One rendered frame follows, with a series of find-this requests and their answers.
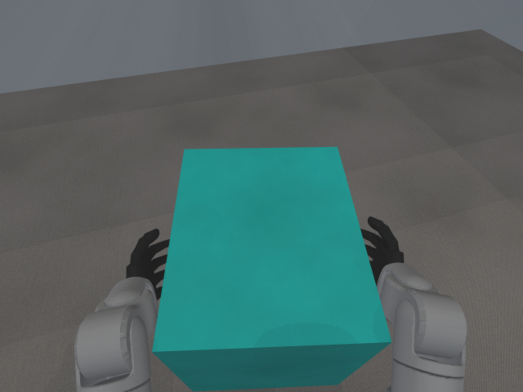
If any left robot hand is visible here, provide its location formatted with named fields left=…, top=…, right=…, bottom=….
left=126, top=229, right=170, bottom=300

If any robot left forearm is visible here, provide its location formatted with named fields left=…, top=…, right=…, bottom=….
left=74, top=277, right=158, bottom=392

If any robot right forearm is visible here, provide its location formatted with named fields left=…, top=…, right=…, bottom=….
left=377, top=263, right=467, bottom=392

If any carton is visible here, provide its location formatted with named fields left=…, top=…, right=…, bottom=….
left=152, top=147, right=392, bottom=391

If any right robot hand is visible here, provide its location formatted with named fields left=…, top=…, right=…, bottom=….
left=360, top=216, right=404, bottom=286

